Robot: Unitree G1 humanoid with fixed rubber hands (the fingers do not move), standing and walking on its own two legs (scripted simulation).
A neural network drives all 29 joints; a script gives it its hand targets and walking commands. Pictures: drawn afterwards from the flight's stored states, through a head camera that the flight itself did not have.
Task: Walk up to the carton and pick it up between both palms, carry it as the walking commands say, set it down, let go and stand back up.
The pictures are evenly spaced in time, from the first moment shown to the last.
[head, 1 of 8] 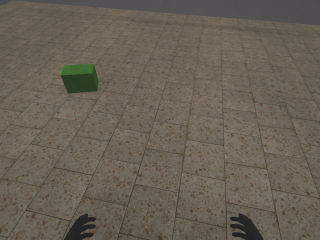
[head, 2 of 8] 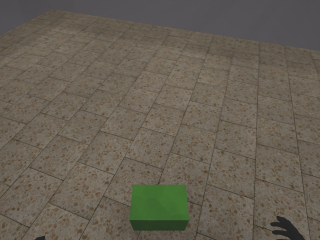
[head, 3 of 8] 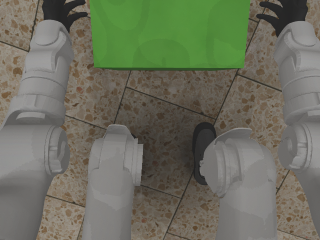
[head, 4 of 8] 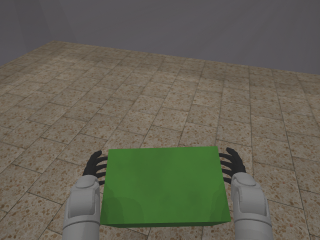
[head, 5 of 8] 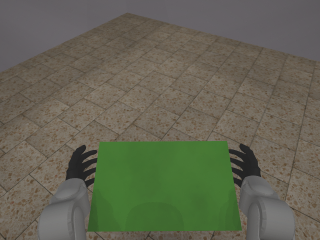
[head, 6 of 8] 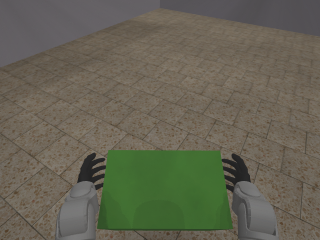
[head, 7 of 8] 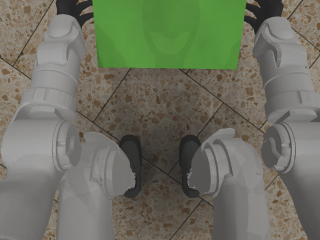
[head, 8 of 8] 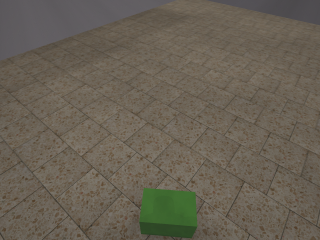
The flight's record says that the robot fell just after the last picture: no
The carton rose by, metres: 0.69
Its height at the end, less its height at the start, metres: +0.00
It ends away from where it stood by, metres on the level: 1.68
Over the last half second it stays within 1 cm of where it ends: yes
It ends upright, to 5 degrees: yes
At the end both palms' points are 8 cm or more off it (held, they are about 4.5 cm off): yes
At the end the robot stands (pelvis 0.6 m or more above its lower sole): yes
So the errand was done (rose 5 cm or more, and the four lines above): yes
